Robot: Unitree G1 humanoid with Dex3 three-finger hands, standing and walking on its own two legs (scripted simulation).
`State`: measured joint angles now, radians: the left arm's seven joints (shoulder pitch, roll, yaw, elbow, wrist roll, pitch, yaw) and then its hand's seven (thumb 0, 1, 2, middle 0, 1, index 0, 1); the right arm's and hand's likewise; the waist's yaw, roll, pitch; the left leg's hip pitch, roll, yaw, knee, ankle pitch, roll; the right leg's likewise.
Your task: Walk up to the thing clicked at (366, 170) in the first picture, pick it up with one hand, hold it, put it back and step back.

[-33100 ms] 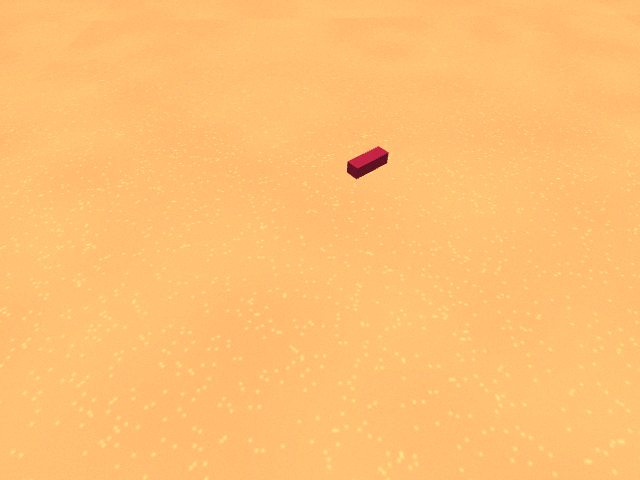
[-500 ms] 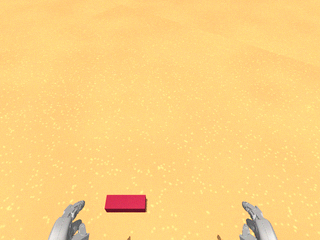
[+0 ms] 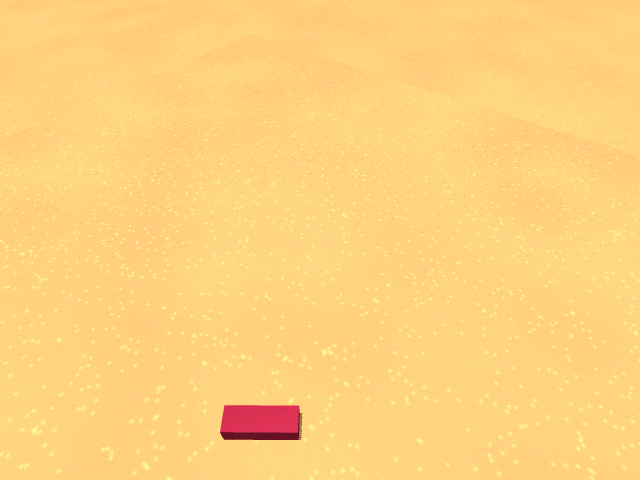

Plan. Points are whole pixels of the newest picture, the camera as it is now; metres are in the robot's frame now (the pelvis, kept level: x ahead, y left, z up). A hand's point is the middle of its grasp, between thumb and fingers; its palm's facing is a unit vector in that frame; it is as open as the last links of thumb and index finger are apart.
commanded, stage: stand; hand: left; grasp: from above
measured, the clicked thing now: (261, 422) +0.44 +0.18 -0.74
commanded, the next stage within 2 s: step back in 1.96 s
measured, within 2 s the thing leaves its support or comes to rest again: neither
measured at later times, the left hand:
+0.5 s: hand out of the picture +0.04 +0.22 -0.15, palm faces +0.03 -0.94 -0.33, open 7.3 cm
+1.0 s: hand out of the picture +0.07 +0.21 -0.15, palm faces -0.01 -0.94 -0.33, open 7.3 cm
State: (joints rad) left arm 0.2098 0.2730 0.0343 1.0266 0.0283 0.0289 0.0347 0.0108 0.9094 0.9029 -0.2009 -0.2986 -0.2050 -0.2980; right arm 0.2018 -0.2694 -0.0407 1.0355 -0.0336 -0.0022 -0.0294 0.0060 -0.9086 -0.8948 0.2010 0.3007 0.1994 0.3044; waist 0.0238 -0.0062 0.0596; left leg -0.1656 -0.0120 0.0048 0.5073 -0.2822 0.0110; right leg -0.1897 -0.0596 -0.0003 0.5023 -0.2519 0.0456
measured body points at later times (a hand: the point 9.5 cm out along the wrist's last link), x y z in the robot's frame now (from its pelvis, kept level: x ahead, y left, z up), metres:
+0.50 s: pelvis -0.01 -0.02 +0.01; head -0.02 -0.03 +0.46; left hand +0.04 +0.27 -0.13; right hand +0.05 -0.31 -0.13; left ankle +0.00 +0.11 -0.74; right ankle +0.01 -0.15 -0.74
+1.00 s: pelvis +0.00 -0.02 +0.01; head +0.00 -0.03 +0.46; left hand +0.07 +0.26 -0.13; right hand +0.05 -0.31 -0.13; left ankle +0.00 +0.11 -0.74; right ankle +0.01 -0.15 -0.74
